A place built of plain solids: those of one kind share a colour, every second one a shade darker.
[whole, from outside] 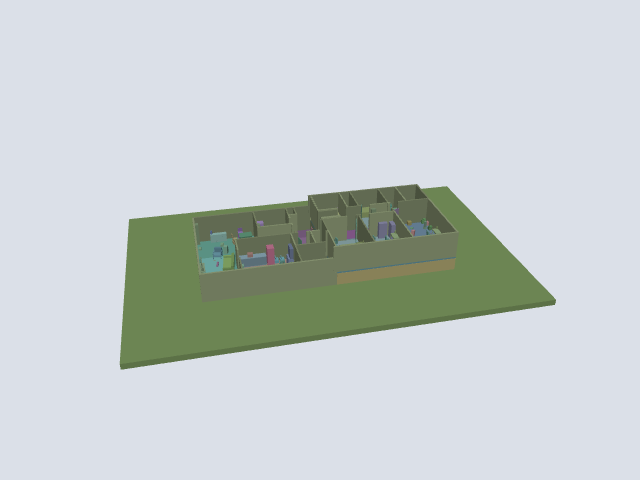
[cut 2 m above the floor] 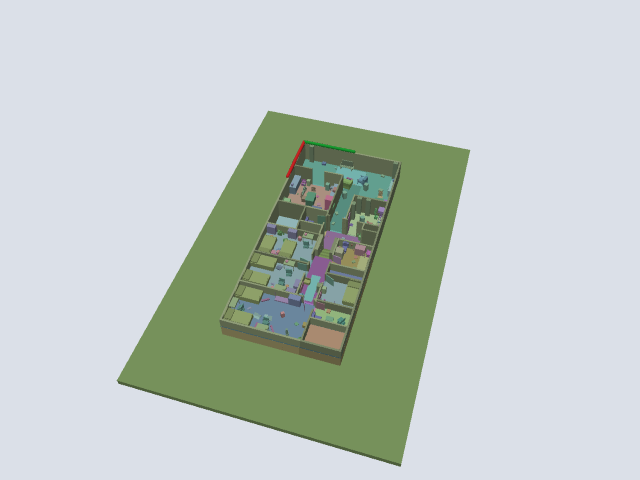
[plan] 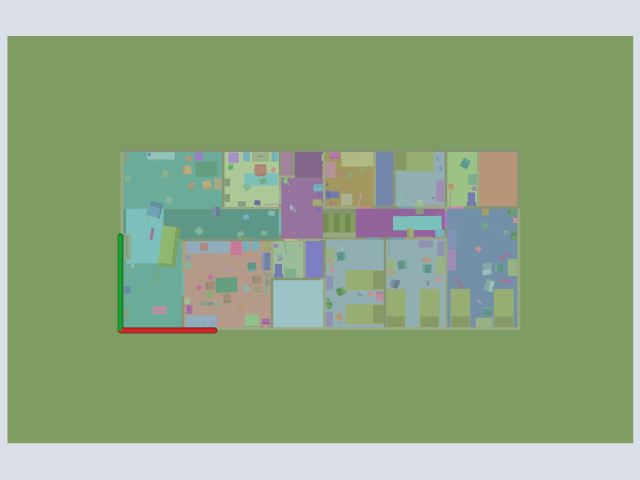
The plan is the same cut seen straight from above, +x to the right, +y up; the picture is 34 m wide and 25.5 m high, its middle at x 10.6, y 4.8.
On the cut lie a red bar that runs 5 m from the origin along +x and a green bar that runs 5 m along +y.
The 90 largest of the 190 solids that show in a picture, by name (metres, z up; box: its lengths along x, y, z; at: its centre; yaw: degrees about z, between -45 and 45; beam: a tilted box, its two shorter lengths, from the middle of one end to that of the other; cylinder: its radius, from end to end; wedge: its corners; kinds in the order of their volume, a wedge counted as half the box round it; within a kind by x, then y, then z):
{
 "under_1": {"box": [33.24, 21.64, 0.5], "at": [10.62, 4.82, -0.33]},
 "floor_base_1": {"box": [10.32, 5.04, 1.1], "at": [16.08, 2.52, 0.47]},
 "floor_base_2": {"box": [10.32, 3.28, 1.1], "at": [16.08, 8.0, 0.47]},
 "floor_base_3": {"box": [8.58, 1.32, 1.1], "at": [16.95, 5.7, 0.47]},
 "wall_1": {"box": [0.16, 9.32, 2.8], "at": [0.08, 4.82, 1.1]},
 "wall_2": {"box": [0.13, 1.69, 2.8], "at": [3.31, 1.0, 1.1]},
 "wall_3": {"box": [0.13, 1.69, 2.8], "at": [3.31, 3.9, 1.1]},
 "wall_4": {"box": [10.6, 0.16, 2.8], "at": [5.3, 0.08, 1.1]},
 "wall_5": {"box": [10.6, 0.16, 2.8], "at": [5.3, 9.56, 1.1]},
 "wall_6": {"box": [0.13, 2.91, 2.8], "at": [5.46, 8.03, 1.1]},
 "wall_7": {"box": [5.44, 0.13, 2.8], "at": [5.97, 4.8, 1.1]},
 "wall_8": {"box": [3.14, 0.13, 2.8], "at": [6.97, 6.5, 1.1]},
 "wall_9": {"box": [0.13, 2.5, 2.8], "at": [8.04, 1.41, 1.1]},
 "wall_10": {"box": [0.13, 1.95, 2.8], "at": [8.04, 3.77, 1.1]},
 "wall_11": {"box": [0.13, 1.25, 2.8], "at": [8.47, 8.86, 1.1]},
 "wall_12": {"box": [0.13, 1.25, 2.8], "at": [9.21, 8.86, 1.1]},
 "wall_13": {"box": [2.62, 0.13, 2.8], "at": [9.29, 2.73, 1.1]},
 "wall_14": {"box": [0.13, 1.95, 2.8], "at": [9.77, 3.77, 1.1]},
 "wall_15": {"box": [1.2, 0.13, 2.8], "at": [10.0, 4.8, 1.1]},
 "wall_16": {"box": [0.13, 2.5, 2.38], "at": [10.82, 1.41, 2.33]},
 "wall_17": {"box": [0.13, 1.95, 2.38], "at": [10.82, 3.77, 2.33]},
 "wall_18": {"box": [0.13, 2.89, 2.38], "at": [10.82, 8.04, 2.33]},
 "wall_19": {"box": [0.16, 3.12, 1.44], "at": [10.84, 7.92, 0.42]},
 "wall_20": {"box": [1.74, 0.27, 2.38], "at": [11.63, 5.07, 2.33]},
 "wall_21": {"box": [1.74, 0.27, 2.38], "at": [11.63, 6.33, 2.33]},
 "wall_22": {"box": [1.89, 0.13, 2.38], "at": [11.71, 6.53, 2.33]},
 "wall_23": {"box": [2.44, 0.07, 2.38], "at": [11.82, 4.84, 2.33]},
 "wall_24": {"box": [2.28, 0.07, 2.38], "at": [11.9, 4.9, 2.33]},
 "wall_25": {"box": [0.13, 2.89, 2.38], "at": [13.52, 8.04, 2.33]},
 "wall_26": {"box": [0.13, 4.65, 2.38], "at": [14.05, 2.48, 2.33]},
 "wall_27": {"box": [1.4, 0.13, 2.38], "at": [14.06, 6.53, 2.33]},
 "wall_28": {"box": [0.13, 2.89, 2.38], "at": [14.54, 8.04, 2.33]},
 "wall_29": {"box": [10.64, 0.16, 2.38], "at": [15.92, 0.08, 2.33]},
 "wall_30": {"box": [10.64, 0.16, 2.38], "at": [15.92, 9.56, 2.33]},
 "wall_31": {"box": [2.29, 0.13, 2.38], "at": [16.21, 4.87, 2.33]},
 "wall_32": {"box": [1.95, 0.13, 2.38], "at": [16.54, 6.53, 2.33]},
 "wall_33": {"box": [0.13, 4.65, 2.38], "at": [17.3, 2.48, 2.33]},
 "wall_34": {"box": [0.13, 2.89, 2.38], "at": [17.3, 8.04, 2.33]},
 "wall_35": {"box": [0.13, 2.89, 2.38], "at": [19.0, 8.04, 2.33]},
 "wall_36": {"box": [3.02, 0.13, 2.38], "at": [19.73, 6.53, 2.33]},
 "wall_37": {"box": [0.16, 6.31, 2.38], "at": [21.16, 3.31, 2.33]},
 "wall_38": {"box": [0.16, 2.89, 2.38], "at": [21.16, 8.04, 2.33]},
 "floor_living_1": {"box": [3.09, 4.71, 0.5], "at": [1.71, 2.52, -0.25]},
 "floor_living_2": {"box": [5.24, 3.04, 0.5], "at": [2.78, 7.96, -0.25]},
 "floor_living_3": {"box": [8.25, 1.57, 0.5], "at": [4.29, 5.66, -0.25]},
 "floor_kitchen_1": {"box": [4.6, 4.58, 0.5], "at": [5.68, 2.45, -0.25]},
 "child_bed_1": {"box": [2.06, 1.06, 0.4], "at": [12.98, 0.86, 1.52]},
 "child_bed_2": {"box": [2.06, 1.06, 0.4], "at": [12.98, 2.66, 1.52]},
 "child_bed_3": {"box": [1.06, 2.06, 0.4], "at": [14.62, 1.17, 1.52]},
 "child_bed_4": {"box": [2.06, 1.06, 0.4], "at": [15.62, 8.98, 1.52]},
 "child_bed_5": {"box": [1.06, 2.06, 0.4], "at": [16.42, 1.17, 1.52]},
 "child_bed_6": {"box": [1.06, 2.06, 0.4], "at": [18.06, 1.17, 1.52]},
 "child_bed_7": {"box": [1.06, 2.06, 0.4], "at": [20.36, 1.17, 1.52]},
 "floor_foyer_1": {"box": [2.22, 3.23, 0.5], "at": [9.65, 6.49, -0.25]},
 "floor_foyer_2": {"box": [1.49, 1.38, 0.5], "at": [10.02, 8.79, -0.25]},
 "stair_1": {"box": [1.74, 1.0, 0.46], "at": [11.63, 5.7, -0.07]},
 "stair_2": {"box": [1.45, 1.0, 0.63], "at": [11.78, 5.7, 0.01]},
 "stair_3": {"box": [1.16, 1.0, 0.79], "at": [11.92, 5.7, 0.09]},
 "stair_4": {"box": [0.87, 1.0, 0.95], "at": [12.06, 5.7, 0.18]},
 "stair_5": {"box": [0.58, 1.0, 1.11], "at": [12.21, 5.7, 0.26]},
 "stair_6": {"box": [0.29, 1.0, 1.28], "at": [12.36, 5.7, 0.34]},
 "upper_floor_room_1": {"box": [3.1, 4.65, 0.12], "at": [12.44, 2.48, 1.08]},
 "upper_floor_room_2": {"box": [3.11, 4.65, 0.12], "at": [15.68, 2.48, 1.08]},
 "upper_floor_room_3": {"box": [2.62, 2.89, 0.12], "at": [15.92, 8.04, 1.08]},
 "floor_office_1": {"box": [2.88, 2.91, 0.5], "at": [6.97, 8.03, -0.25]},
 "floor_pantry_1": {"box": [2.65, 2.5, 0.5], "at": [9.44, 1.41, -0.25]},
 "upper_floor_room_end_1": {"box": [3.72, 6.31, 0.12], "at": [19.22, 3.31, 1.08]},
 "flat_shelf_1": {"box": [0.39, 0.76, 1.46], "at": [11.1, 0.6, 1.87]},
 "flat_shelf_2": {"box": [0.39, 0.76, 1.46], "at": [11.1, 2.5, 1.87]},
 "flat_shelf_3": {"box": [0.76, 0.39, 1.46], "at": [16.23, 4.6, 1.87]},
 "flat_shelf_4": {"box": [0.39, 0.76, 1.46], "at": [17.02, 4.36, 1.87]},
 "floor_halfbath_1": {"box": [1.59, 1.95, 0.5], "at": [8.9, 3.77, -0.25]},
 "counter_run_1": {"box": [2.28, 0.61, 0.78], "at": [4.65, 4.42, 0.49]},
 "counter_run_2": {"box": [0.76, 0.61, 0.78], "at": [4.77, 0.47, 0.49]},
 "floor_down_1": {"box": [0.93, 1.95, 0.5], "at": [10.29, 3.77, -0.25]},
 "upper_floor_bath_1": {"box": [2.56, 2.89, 0.12], "at": [12.17, 8.04, 1.08]},
 "upper_floor_corridor_1": {"box": [4.73, 1.53, 0.12], "at": [14.87, 5.7, 1.08]},
 "tall_cupboard_1": {"box": [0.47, 0.96, 0.89], "at": [7.74, 3.66, 0.44]},
 "tall_cupboard_2": {"box": [0.47, 0.96, 0.89], "at": [17.61, 4.87, 1.58]},
 "fridge_flat_1": {"box": [0.6, 0.73, 1.66], "at": [6.16, 4.36, 0.83]},
 "upper_floor_end_1": {"box": [2.01, 2.89, 0.12], "at": [20.07, 8.04, 1.08]},
 "sofa_1": {"box": [0.93, 2.16, 0.34], "at": [2.57, 4.45, 0.28], "yaw": -7.2},
 "bathtub_1": {"box": [1.7, 0.76, 0.44], "at": [12.58, 9.09, 1.36]},
 "upper_floor_end_wc_1": {"box": [1.58, 2.89, 0.12], "at": [18.15, 8.04, 1.08]},
 "kitchen_table_1": {"box": [1.06, 0.71, 0.72], "at": [5.63, 2.41, 0.36], "yaw": 2.1},
 "rug_1": {"box": [2.0, 2.9, 0.08], "at": [1.3, 5.01, -0.03], "yaw": 0.4},
 "range_flat_1": {"box": [0.76, 0.65, 0.94], "at": [6.98, 0.49, 0.47]},
 "cube_shelf_1": {"box": [1.46, 0.39, 0.76], "at": [2.15, 9.27, 0.38]},
 "floor_coats_1": {"box": [0.6, 1.25, 0.5], "at": [8.84, 8.86, -0.25]},
 "basin_vanity_1": {"box": [0.53, 0.86, 0.82], "at": [11.16, 8.52, 1.55]}
}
